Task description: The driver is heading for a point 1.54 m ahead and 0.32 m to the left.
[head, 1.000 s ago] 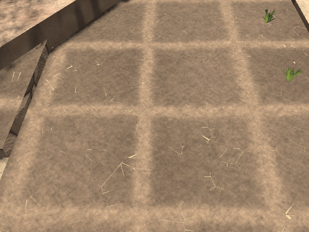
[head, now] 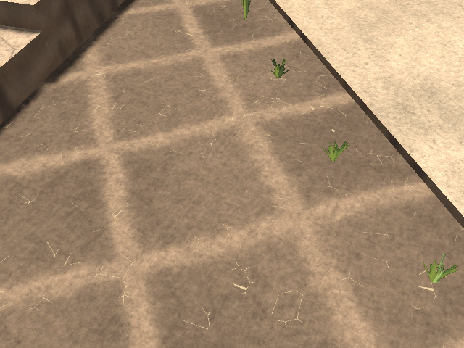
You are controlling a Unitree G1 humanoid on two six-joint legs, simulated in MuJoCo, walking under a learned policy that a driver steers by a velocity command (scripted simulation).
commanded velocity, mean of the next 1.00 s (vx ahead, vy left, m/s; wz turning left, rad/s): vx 0.19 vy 0.00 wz -0.01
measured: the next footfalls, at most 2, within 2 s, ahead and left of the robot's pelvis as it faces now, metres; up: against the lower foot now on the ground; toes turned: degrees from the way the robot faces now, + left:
left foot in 0.74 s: +0.16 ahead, +0.13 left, +0.00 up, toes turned +4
right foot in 1.24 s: +0.51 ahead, -0.02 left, +0.00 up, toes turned -4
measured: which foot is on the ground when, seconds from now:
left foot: down 0.00-0.52, up 0.54-0.72, down 0.74-1.00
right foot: down 0.00-0.76, up 0.78-1.00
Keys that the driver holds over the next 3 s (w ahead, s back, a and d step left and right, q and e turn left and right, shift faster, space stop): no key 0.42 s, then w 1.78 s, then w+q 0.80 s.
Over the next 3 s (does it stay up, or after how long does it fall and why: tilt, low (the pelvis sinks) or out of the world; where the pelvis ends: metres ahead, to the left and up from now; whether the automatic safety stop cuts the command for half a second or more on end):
stays up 1.31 0.12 -0.02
